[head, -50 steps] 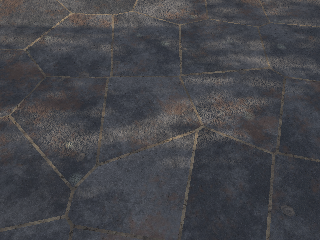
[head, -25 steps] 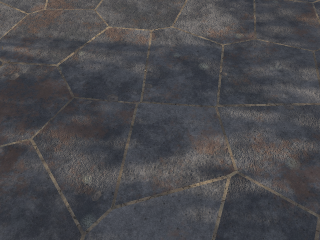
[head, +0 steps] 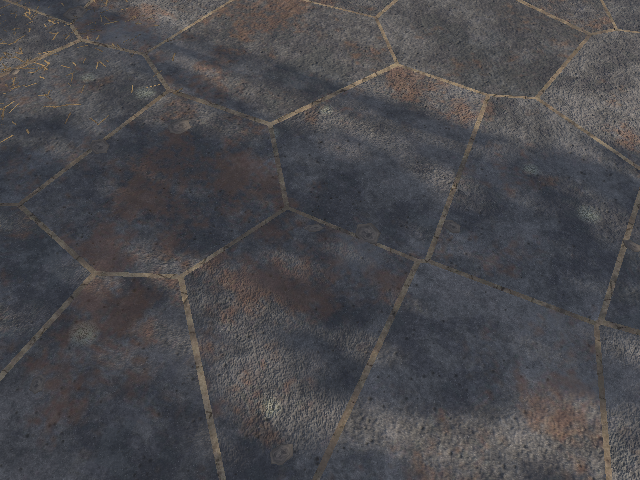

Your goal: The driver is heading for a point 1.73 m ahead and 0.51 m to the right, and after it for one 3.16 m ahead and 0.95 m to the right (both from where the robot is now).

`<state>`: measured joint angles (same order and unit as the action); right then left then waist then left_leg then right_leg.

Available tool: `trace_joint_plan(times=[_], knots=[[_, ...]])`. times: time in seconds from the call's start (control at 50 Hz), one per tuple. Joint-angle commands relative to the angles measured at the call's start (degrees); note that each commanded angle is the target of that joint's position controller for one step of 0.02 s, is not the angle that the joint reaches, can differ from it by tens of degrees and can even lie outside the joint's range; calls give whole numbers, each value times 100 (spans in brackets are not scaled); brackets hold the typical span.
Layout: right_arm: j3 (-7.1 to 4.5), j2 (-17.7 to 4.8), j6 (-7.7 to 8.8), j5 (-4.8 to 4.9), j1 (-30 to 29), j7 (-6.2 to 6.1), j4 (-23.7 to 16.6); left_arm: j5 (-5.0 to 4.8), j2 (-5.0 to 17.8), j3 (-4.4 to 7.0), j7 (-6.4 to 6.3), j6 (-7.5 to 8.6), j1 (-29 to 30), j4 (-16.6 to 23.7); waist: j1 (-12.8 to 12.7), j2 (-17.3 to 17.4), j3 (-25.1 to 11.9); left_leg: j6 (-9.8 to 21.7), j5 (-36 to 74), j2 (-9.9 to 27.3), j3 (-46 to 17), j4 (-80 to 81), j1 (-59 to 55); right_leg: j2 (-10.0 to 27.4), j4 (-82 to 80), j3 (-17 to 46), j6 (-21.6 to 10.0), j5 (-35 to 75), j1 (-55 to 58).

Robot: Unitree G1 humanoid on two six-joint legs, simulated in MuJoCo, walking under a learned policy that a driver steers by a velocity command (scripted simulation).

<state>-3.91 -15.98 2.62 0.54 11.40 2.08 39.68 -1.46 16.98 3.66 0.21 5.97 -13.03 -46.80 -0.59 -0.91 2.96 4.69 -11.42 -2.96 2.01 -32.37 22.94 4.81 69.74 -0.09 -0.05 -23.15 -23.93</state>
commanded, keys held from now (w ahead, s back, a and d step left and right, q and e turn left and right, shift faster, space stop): w+e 0.70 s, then e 0.14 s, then no key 0.16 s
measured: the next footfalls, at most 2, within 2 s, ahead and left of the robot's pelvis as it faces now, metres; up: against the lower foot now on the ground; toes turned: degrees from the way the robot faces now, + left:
right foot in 0.44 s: +0.40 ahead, -0.16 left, +0.00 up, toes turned -13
left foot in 0.90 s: +0.72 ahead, -0.06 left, +0.00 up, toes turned -30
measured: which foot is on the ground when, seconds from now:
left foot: down 0.00-0.46, up 0.48-0.88, down 0.90-1.00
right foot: up 0.00-0.42, down 0.44-0.90, up 0.92-1.00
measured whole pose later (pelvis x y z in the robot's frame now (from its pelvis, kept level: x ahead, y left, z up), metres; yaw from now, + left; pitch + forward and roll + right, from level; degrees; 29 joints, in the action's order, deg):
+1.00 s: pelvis +0.54 -0.09 +0.00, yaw -29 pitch +2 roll +0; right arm -2.1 -14.3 4.4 -1.4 4.5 0.5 38.4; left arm -1.0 17.8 3.6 -1.6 -0.5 -15.8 -40.4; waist -1.8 -1.5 2.1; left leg 1.1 -6.1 -1.4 -0.8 -30.4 26.9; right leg -6.0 67.6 8.3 2.0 -32.8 -23.0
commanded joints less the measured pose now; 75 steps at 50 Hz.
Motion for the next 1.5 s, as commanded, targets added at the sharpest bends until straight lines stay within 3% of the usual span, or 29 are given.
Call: trace_joint_plan(times=[0.02, 0.1, 0.22, 0.32, 0.42, 0.44, 0.46, 0.48, 0.5, 0.52, 0.54, 0.56, 0.62, 0.72, 0.8, 0.86, 0.88, 0.9, 0.92, 0.94, 0.98, 1.04, 1.12, 1.2, 1.24, 1.26, 1.28, 1.34, 1.5], knots=[[-117, -507, 169, -113, 189, -39, -288, 26, 615, 144, 5, -1, -146, 285, 31, 472, -817, 1031, 1312, 1625, -1903, 1813, -1582, 506, -125, 387, -111, 676, -1231], [-160, -664, 336, -124, 352, -96, -21, 50, 370, 92, -25, -226, 44, 270, 20, 296, -411, 937, 1975, 1531, -991, 2282, -1419, 465, -862, 423, 49, 1585, -1597], [-141, -689, 353, -129, 493, -211, 238, 15, 197, 39, 100, -162, 760, 444, 348, 376, -44, 465, 1766, 1373, 26, 2565, -1799, 64, -2745, 333, -15, 3252, -1621], [-180, -745, 205, -60, 821, -267, 538, 30, 67, -41, 290, -137, 1335, 795, 581, 314, 230, 413, 2498, 1721, 322, 2230, -2895, -70, -3476, 43, -214, 2768, -2065], [-257, -1091, -26, -22, 553, -436, 476, 34, 526, 182, 378, -192, 380, 860, -147, 773, -634, 118, 6294, 1725, 691, 99, -3122, -830, -3530, -687, -743, 1385, -325], [-241, -1098, -31, 9, 418, -463, 437, 35, 838, 344, 308, -200, -512, 682, -669, 592, -1079, -68, 5829, 1500, 819, -1165, -2452, -925, -3990, -506, -987, 1834, 1103], [-109, -773, 66, -128, 566, -452, 310, 51, 1357, 478, 169, -260, -1262, 574, -831, -333, -1712, -288, 3028, 1097, 825, -3056, -909, 200, -3965, 1174, -1418, 2217, 2913], [97, -155, 258, -162, 1054, -311, 105, 15, 1507, 473, 177, -208, -1026, 700, -229, -1463, -2389, -629, -2078, -245, -89, -5017, 1464, 1476, -4701, 4499, -2649, 1492, 4704], [0, -682, 488, 20, 481, -183, 55, 27, 1077, 361, 177, -213, -1130, 699, -667, -683, -2434, -447, -1924, 137, -1021, -5213, 2099, 1335, -5075, 4347, -2385, 1031, 4755], [-8, -781, 585, 185, 21, -132, -131, 40, 826, 298, 158, -199, -909, 737, -629, -366, -1646, -336, -1476, 396, -922, -4870, 2307, 1134, -5135, 3453, -2113, 1154, 4068], [10, -685, 618, 104, -111, -156, -157, 33, 748, 262, 168, -186, -538, 795, -317, 262, -1011, -332, -1140, 636, -823, -4236, 2132, 880, -5239, 2853, -1915, 1706, 3073], [-49, -766, 578, -51, -145, -198, -133, 39, 549, 202, 151, -180, -224, 878, -130, 316, -754, -402, -954, 805, -768, -3727, 1811, 687, -5343, 2444, -1815, 2214, 2417], [-58, -628, 377, -134, 161, -220, -150, 91, 607, 199, 75, -180, 11, 1023, 194, -19, -521, -673, -733, 912, -635, -3061, 1268, 434, -5656, 2004, -1861, 2926, 1356], [72, -323, 319, -163, -755, -248, -398, 28, 865, 277, -73, -257, -225, 939, -110, -260, -304, -936, 990, 551, -373, -872, 771, -159, -5485, 1225, -1412, 3070, 603], [9, -473, 372, -84, -1142, -178, -534, -6, 865, 298, -149, -452, -629, 788, -302, -497, -572, -872, 1497, 85, -446, 144, 286, -153, -4762, 1614, -1057, 3219, 1013], [-111, -683, 423, -108, -661, -137, -421, 23, 736, 275, -216, -531, -316, 922, 55, -659, -758, -589, 1411, 130, -587, 646, -129, -74, -3926, 2086, -780, 3139, 1463], [-141, -760, 460, -189, -327, -151, -347, 42, 589, 234, -217, -517, -207, 997, 228, -586, -960, -411, 2047, 313, -545, 927, -724, -311, -3364, 1946, -573, 3154, 1404], [-188, -1065, 479, -324, 183, -192, -354, 140, 257, 116, -214, -480, -242, 1151, 376, 28, -1677, -22, 3744, 1308, -1331, 622, -2040, -666, -2019, 1565, -301, 1942, 844], [-176, -1188, 398, -420, 356, -194, -356, 162, -57, 19, -184, -434, -1507, 1015, -104, 1611, -2382, 1129, 5691, 2791, -3155, 350, -3636, -1444, -290, 1196, 67, -2076, -564], [-215, -1124, 305, -162, 424, -158, -269, 54, 544, 71, -142, -438, -1931, 880, -106, 1672, -2754, 1495, 3762, 3099, -4200, 590, -3650, -1021, 561, 1260, 181, -1805, -1062], [-10, -497, 151, -174, -149, -196, -440, 15, 891, 185, -212, -651, -676, 937, 197, 584, -1582, 953, 1808, 2230, -2840, 950, -2451, -669, 685, 919, 367, -917, -1367], [88, -400, 44, -234, -662, -173, -340, 95, 438, 95, -234, -841, -482, 1008, -128, 781, -760, 645, 1584, 1447, -1622, 1425, -690, -422, -701, 594, 394, -515, -355], [19, -562, 6, -164, -595, -180, -162, 168, 181, -19, -218, -765, -494, 902, -53, 1007, -1149, 842, 2397, 1443, -1249, 1331, -792, -391, -2434, 272, 385, 14, 590], [75, -523, -109, -60, -635, -180, -79, 201, 231, 8, -147, -810, -387, 834, -144, 868, -955, 591, 118, 1335, -1253, 1336, -371, -485, -4023, 88, 100, 1216, 1496], [188, -253, -76, -147, -358, -141, 48, 348, 513, 28, -167, -799, -164, 1023, -29, 327, -730, -60, -1184, 959, -1017, 1067, 153, 176, -4542, 873, -257, 1596, 1868], [184, -201, -51, -188, -71, -115, 51, 306, 798, 93, -178, -806, 60, 981, 355, -513, -539, -344, -1182, 455, -451, 908, -44, 342, -4570, 1064, -517, 782, 1203], [185, -224, -53, -228, -268, -132, 98, 302, 415, 22, -142, -768, 125, 950, 213, -643, -460, -515, -678, 384, -274, 684, -692, 198, -4823, 1016, -521, -291, 511], [140, -322, -99, -187, -293, -194, 215, 316, 246, -43, -116, -616, 201, 914, 182, -516, -145, -429, -233, 450, -367, 601, -847, -61, -4756, 784, -189, -44, 280], [134, -259, -78, -124, -229, -218, 510, 228, 207, -45, -173, -542, -76, 795, 102, 2, -435, -377, 556, 515, -404, 469, -982, -176, -4277, 623, -170, 1374, 801]])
